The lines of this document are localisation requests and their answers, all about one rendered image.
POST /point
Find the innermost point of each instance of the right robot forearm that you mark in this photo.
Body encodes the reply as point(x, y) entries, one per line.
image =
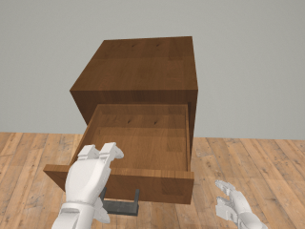
point(248, 220)

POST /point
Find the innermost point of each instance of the drawer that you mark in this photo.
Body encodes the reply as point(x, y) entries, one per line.
point(155, 141)

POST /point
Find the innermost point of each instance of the handle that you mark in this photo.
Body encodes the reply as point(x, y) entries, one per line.
point(123, 208)

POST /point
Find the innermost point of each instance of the robot right hand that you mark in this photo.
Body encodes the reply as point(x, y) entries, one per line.
point(230, 209)

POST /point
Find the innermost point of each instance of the cabinet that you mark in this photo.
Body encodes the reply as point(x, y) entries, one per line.
point(140, 71)

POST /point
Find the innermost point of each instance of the left robot forearm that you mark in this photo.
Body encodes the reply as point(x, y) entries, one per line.
point(74, 215)

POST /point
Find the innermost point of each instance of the robot left hand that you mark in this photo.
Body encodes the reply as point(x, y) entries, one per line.
point(88, 176)

